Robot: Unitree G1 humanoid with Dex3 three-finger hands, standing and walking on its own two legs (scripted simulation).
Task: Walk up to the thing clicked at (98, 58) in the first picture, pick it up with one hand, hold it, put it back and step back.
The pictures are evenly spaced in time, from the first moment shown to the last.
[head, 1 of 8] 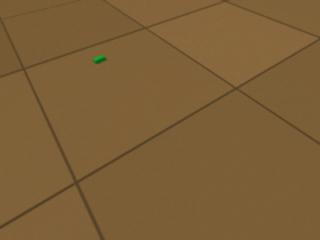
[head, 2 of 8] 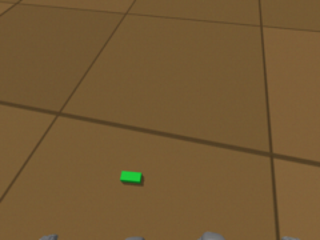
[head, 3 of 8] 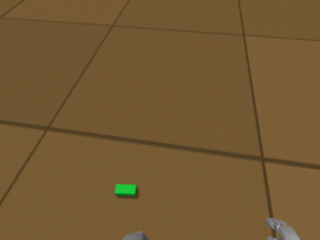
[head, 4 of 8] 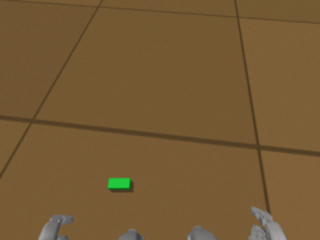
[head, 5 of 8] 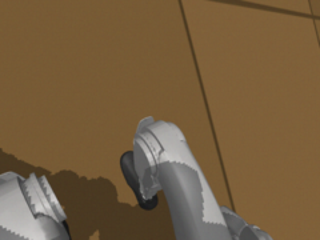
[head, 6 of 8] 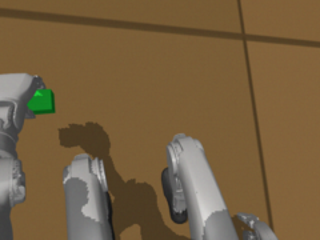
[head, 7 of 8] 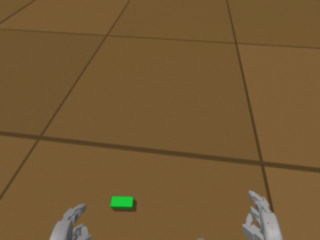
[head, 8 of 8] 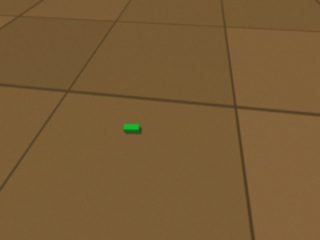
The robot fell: no
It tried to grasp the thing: yes
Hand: left
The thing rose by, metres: 0.68
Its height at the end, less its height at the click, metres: +0.00
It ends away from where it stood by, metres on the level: 0.02
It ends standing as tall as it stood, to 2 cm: yes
